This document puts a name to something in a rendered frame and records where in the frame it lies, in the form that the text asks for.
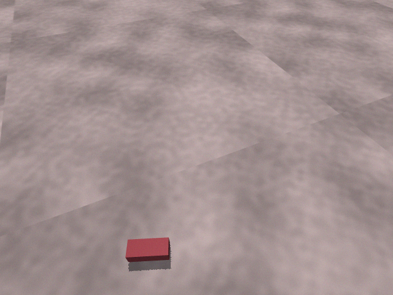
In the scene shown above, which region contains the carton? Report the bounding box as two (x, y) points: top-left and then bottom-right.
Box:
(125, 237), (170, 262)

